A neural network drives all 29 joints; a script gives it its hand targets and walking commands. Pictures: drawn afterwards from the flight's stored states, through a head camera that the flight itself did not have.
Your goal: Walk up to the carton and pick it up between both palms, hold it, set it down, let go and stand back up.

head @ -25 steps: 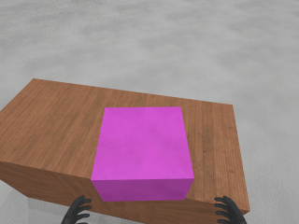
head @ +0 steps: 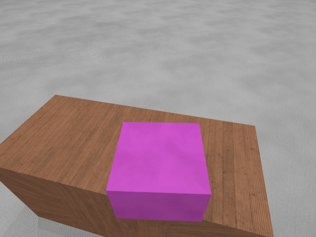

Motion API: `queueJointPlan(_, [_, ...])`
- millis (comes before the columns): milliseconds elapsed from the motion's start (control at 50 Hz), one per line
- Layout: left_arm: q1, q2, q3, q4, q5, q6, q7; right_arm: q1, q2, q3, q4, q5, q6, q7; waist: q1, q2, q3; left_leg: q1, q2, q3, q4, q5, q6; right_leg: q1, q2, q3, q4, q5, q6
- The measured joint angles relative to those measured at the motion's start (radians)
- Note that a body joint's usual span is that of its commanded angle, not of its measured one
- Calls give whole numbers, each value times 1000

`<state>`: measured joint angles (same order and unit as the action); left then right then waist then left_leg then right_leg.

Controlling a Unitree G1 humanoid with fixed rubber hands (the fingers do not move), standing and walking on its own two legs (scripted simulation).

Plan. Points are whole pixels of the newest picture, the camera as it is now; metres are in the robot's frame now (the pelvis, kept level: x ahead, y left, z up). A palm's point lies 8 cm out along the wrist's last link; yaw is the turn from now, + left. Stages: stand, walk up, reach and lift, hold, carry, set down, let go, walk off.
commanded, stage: stand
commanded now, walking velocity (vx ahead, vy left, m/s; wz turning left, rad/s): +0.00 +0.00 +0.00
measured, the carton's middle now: (159, 168) +0.39 +0.01 -0.10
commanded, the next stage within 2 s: none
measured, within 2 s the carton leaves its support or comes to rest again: neither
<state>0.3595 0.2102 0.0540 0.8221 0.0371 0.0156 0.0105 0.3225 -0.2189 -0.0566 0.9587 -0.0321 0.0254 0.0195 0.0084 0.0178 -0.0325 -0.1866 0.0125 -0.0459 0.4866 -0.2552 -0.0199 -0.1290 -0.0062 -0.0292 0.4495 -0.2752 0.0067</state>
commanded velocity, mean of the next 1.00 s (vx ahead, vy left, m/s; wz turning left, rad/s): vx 0.00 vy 0.00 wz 0.00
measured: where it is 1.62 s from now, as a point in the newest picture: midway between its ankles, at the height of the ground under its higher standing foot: outside the picture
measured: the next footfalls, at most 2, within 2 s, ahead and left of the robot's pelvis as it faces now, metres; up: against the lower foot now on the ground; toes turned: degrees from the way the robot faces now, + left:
none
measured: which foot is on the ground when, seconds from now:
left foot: down 0.00-1.00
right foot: down 0.00-1.00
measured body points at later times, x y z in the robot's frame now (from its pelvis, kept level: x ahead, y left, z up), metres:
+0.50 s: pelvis -0.03 +0.00 +0.00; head -0.06 +0.00 +0.45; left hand -0.06 +0.21 -0.16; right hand -0.05 -0.22 -0.16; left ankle +0.01 +0.13 -0.74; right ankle -0.02 -0.12 -0.74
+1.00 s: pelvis -0.03 -0.02 +0.00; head -0.04 -0.02 +0.45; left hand -0.07 +0.18 -0.16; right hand -0.07 -0.22 -0.17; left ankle +0.01 +0.13 -0.74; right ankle -0.02 -0.12 -0.74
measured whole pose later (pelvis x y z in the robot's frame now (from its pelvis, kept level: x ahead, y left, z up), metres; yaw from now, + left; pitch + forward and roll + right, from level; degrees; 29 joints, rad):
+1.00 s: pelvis -0.03 -0.02 +0.00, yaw +2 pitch -1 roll +0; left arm 0.39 0.09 0.03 1.12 0.02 0.00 0.03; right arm 0.38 -0.10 0.00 1.16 -0.02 0.01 -0.03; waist -0.01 0.01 -0.03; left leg -0.26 0.02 -0.09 0.47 -0.19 -0.05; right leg -0.20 0.00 -0.06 0.47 -0.25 -0.02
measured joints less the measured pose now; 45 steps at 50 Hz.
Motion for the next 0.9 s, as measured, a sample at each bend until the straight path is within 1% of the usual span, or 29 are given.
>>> queueJointPlan(200, [40,-33,-7,116,-6,-9,9,26,25,13,86,2,-4,-17,2,-4,0,6,-5,-14,-46,47,1,12,-4,-12,-46,42,0])
queueJointPlan(440, [61,-84,-22,219,-12,-9,17,44,67,35,159,9,-2,-30,-9,-4,-12,-15,-8,-22,-46,66,-2,-13,-6,-15,-32,50,-1])
queueJointPlan(700, [61,-111,-25,283,-19,-11,23,60,101,51,200,13,-7,-41,-15,0,-4,-49,-4,-30,-31,70,-11,-52,-1,-18,-1,44,-10])
queueJointPlan(900, [43,-118,-24,297,-21,-10,25,58,111,55,199,14,-11,-46,-16,-2,-2,-68,1,-41,-19,65,-21,-71,6,-25,15,34,-19])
